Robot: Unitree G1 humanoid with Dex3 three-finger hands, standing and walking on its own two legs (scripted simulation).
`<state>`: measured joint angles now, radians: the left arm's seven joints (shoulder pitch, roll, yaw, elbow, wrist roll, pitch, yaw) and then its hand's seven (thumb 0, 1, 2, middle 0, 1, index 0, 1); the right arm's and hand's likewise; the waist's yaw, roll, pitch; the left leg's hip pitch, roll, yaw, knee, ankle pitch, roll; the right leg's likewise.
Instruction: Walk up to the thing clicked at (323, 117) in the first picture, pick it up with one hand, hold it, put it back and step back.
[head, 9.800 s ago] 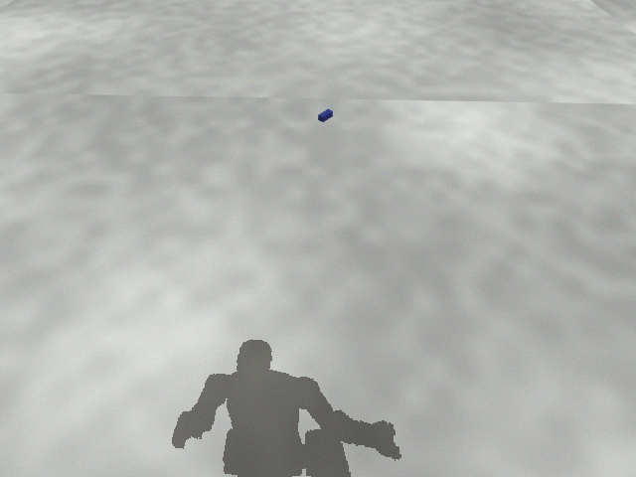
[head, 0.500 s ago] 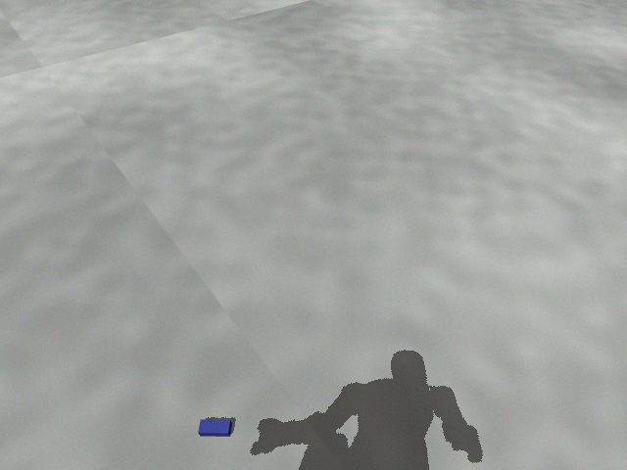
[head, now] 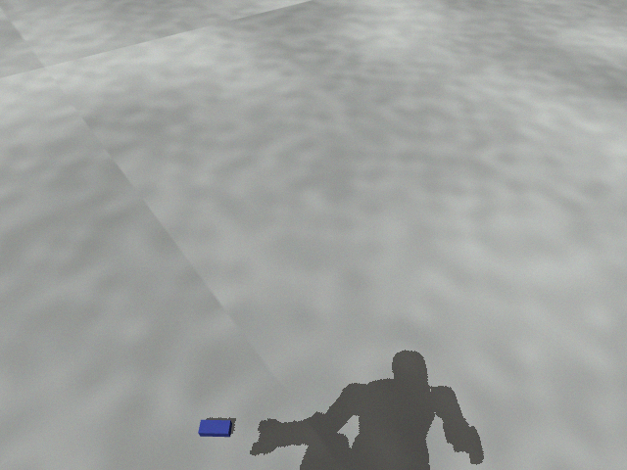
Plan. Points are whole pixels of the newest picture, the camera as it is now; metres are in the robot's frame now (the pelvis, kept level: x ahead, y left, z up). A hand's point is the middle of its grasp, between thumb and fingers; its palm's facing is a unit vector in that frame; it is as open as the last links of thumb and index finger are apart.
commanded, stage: stand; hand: left
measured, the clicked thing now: (215, 428) +0.38 +0.31 -0.77
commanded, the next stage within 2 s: none
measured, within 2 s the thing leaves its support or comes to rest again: neither
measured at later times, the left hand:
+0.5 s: hand out of the picture +0.08 +0.26 -0.16, palm faces -0.04 -0.94 -0.35, open 7.4 cm
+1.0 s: hand out of the picture +0.08 +0.26 -0.16, palm faces -0.04 -0.94 -0.35, open 7.4 cm
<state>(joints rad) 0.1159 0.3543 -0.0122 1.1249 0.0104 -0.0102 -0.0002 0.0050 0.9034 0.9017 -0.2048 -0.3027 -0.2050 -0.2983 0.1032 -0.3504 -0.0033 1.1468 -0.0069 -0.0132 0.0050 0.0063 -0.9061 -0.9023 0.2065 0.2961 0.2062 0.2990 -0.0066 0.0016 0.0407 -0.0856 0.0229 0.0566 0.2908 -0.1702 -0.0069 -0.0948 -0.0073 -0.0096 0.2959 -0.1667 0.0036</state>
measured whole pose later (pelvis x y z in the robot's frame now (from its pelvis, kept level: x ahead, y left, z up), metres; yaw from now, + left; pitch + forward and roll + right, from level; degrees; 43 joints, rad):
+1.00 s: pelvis +0.00 +0.00 +0.00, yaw +0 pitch -2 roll +0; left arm 0.12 0.35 -0.01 1.12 0.01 -0.01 0.00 0.00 0.90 0.90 -0.21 -0.30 -0.21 -0.30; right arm 0.11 -0.35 0.00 1.14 -0.01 -0.01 0.00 0.01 -0.91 -0.90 0.21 0.30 0.21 0.30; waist -0.01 0.00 0.04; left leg -0.08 0.02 0.06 0.29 -0.18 0.00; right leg -0.09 -0.01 -0.01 0.30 -0.17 0.01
